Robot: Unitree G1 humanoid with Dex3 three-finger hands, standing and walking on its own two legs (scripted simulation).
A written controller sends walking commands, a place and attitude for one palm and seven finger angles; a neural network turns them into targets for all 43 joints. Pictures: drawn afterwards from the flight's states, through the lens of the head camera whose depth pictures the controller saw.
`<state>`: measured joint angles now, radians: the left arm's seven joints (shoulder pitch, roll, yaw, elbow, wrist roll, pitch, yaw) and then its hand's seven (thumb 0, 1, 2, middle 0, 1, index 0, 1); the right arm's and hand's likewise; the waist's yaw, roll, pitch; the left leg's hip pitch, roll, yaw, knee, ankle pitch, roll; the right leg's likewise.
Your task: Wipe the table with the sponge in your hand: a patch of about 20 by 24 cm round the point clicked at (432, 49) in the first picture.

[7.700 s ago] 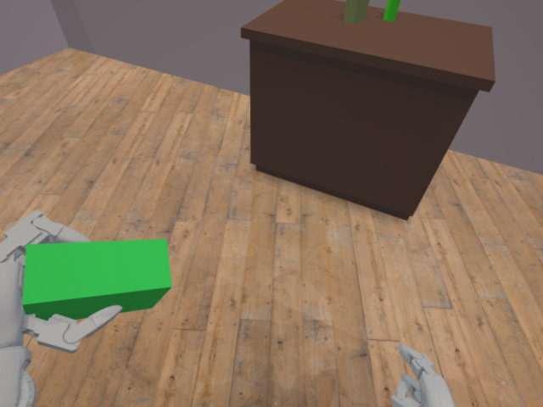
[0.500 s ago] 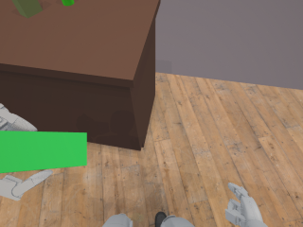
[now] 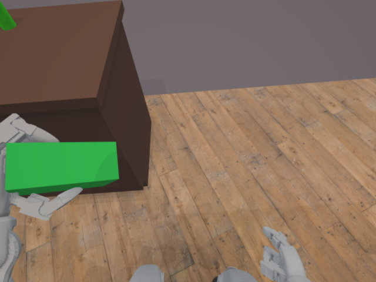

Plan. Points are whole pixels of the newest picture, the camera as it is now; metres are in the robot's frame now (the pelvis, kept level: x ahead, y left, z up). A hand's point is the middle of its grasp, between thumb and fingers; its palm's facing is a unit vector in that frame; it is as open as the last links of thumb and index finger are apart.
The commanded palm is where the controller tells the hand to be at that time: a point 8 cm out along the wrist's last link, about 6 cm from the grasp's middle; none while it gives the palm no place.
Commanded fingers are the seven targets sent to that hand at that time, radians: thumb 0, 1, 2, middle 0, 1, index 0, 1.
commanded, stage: turn to face it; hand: left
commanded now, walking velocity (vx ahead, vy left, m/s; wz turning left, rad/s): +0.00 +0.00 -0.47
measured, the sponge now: (81, 167) +0.26 +0.19 +0.16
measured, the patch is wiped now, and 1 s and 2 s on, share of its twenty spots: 0.00 0.00 0.00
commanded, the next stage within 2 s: take the last steps up to it in 0.52 s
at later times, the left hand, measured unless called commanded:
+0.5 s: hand (72, 205) +0.19 +0.17 +0.18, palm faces +0.22 -0.87 -0.45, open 10.2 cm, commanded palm +0.14 +0.22 +0.20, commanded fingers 0.00 0.10 1.30 -1.20 -1.60 -1.20 -1.60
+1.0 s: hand (114, 229) +0.16 +0.10 +0.19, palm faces +0.10 -0.81 -0.58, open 10.2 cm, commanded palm +0.12 +0.16 +0.20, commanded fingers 0.00 0.10 1.30 -1.20 -1.60 -1.20 -1.60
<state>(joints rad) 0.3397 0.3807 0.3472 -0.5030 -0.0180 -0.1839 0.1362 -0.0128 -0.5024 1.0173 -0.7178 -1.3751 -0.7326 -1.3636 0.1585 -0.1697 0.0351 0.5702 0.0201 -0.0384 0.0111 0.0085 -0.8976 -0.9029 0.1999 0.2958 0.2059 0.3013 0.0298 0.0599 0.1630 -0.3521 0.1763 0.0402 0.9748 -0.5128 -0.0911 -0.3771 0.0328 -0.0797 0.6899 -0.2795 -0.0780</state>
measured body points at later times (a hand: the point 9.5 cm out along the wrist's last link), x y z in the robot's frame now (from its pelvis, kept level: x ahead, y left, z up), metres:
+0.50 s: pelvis -0.06 -0.03 +0.01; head -0.04 -0.04 +0.46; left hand +0.17 +0.21 +0.21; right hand +0.06 -0.31 -0.07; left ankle -0.05 +0.13 -0.72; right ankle +0.03 -0.08 -0.70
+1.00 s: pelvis -0.10 -0.08 +0.03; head -0.06 -0.11 +0.48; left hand +0.15 +0.14 +0.23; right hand -0.03 -0.37 -0.08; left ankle -0.08 +0.07 -0.66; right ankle -0.08 -0.14 -0.72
